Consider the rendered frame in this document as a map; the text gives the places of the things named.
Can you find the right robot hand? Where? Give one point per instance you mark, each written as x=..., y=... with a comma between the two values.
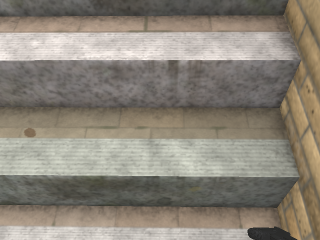
x=266, y=233

